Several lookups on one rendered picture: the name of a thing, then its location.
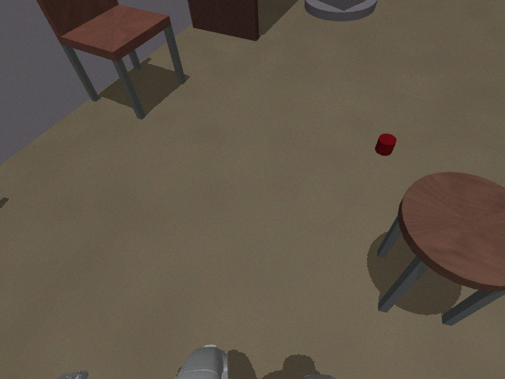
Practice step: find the stool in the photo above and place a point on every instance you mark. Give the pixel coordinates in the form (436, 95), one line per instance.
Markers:
(455, 224)

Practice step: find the chair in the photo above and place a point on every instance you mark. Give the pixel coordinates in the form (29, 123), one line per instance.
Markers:
(109, 30)

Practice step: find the tin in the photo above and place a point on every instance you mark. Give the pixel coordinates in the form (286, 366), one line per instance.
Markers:
(385, 144)

